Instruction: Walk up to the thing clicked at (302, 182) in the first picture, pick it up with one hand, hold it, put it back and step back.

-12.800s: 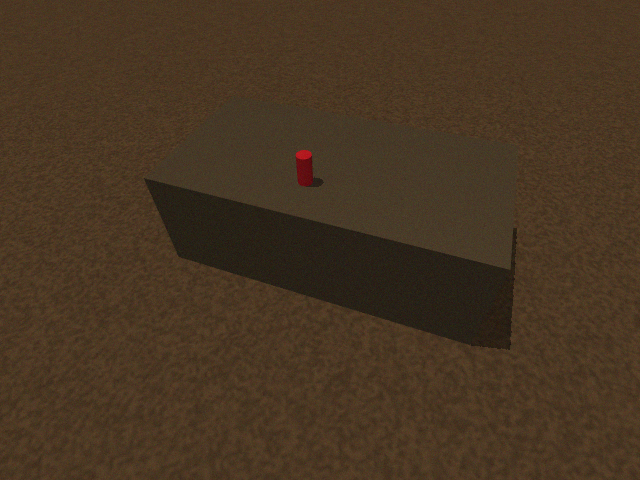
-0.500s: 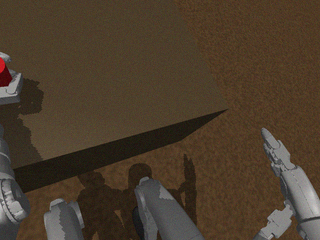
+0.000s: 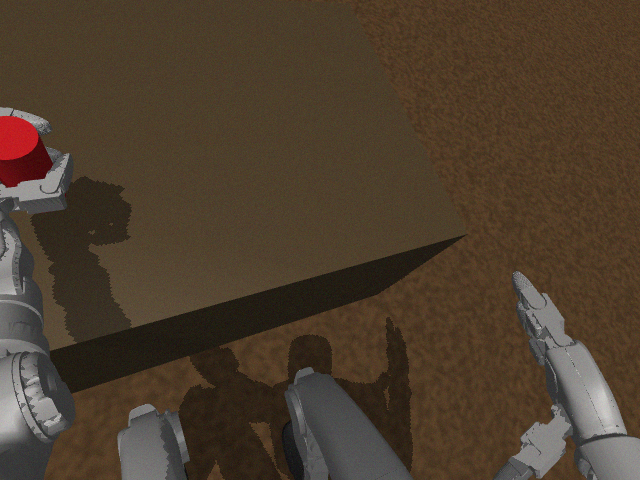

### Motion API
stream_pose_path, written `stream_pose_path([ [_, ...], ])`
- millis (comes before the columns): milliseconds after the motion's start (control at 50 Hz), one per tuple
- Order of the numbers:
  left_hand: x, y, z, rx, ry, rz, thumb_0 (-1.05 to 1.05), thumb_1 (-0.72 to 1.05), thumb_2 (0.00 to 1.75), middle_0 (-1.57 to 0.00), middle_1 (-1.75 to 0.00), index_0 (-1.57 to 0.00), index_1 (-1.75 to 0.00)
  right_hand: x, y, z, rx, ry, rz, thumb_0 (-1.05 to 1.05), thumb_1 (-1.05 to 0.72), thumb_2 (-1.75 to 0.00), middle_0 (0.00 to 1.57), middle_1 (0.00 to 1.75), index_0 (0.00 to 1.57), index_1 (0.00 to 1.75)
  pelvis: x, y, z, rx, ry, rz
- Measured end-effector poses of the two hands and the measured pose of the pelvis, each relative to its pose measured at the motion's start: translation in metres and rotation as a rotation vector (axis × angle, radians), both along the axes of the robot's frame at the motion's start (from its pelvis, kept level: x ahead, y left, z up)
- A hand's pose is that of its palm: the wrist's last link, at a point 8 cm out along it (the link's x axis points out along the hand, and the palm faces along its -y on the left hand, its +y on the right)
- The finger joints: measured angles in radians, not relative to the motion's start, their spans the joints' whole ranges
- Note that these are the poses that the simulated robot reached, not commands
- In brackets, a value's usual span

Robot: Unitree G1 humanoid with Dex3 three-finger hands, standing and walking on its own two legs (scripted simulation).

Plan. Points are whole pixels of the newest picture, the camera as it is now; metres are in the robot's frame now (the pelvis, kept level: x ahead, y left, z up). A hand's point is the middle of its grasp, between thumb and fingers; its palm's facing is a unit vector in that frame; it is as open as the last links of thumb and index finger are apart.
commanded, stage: settle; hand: left
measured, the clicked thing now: (25, 169) +0.54 +0.21 -0.03
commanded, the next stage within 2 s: lift in 0.34 s
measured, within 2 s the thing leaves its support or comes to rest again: neither
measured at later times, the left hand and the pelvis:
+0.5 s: hand (21, 148) +0.54 +0.20 +0.01, palm faces +0.17 -0.99 -0.02, open 6.9 cm; pelvis +0.00 +0.00 +0.02, yaw +0 degrees
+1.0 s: hand out of the picture +0.49 +0.20 +0.07, palm faces +0.16 -0.99 -0.02, open 6.9 cm; pelvis +0.02 +0.00 +0.06, yaw +2 degrees
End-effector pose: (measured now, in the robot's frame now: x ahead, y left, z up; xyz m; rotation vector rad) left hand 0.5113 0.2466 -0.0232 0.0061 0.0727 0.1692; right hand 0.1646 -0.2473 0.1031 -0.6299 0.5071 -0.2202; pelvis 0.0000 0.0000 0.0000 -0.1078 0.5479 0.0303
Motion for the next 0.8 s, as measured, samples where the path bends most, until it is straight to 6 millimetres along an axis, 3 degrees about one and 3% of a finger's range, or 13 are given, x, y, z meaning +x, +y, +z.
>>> stream_pose_path([
  [540,-0.001,0.004,0.033,0.002,-0.011,0.0,-0.02,-0.09,1.2,-0.88,-1.09,-0.95,-1.1,0.002,-0.004,-0.004,0.053,0.031,-0.041,-0.01,0.53,-0.06,0.06,0.05,0.06,0.05,0.005,0.002,0.02,0.002,-0.021,0.005],
  [800,-0.019,0.005,0.059,-0.002,-0.017,-0.007,-0.02,-0.09,1.19,-0.88,-1.1,-0.95,-1.11,0.005,-0.006,0.004,0.087,0.029,-0.061,-0.01,0.52,-0.06,0.06,0.05,0.06,0.05,0.011,0.003,0.039,0.009,-0.059,0.008],
])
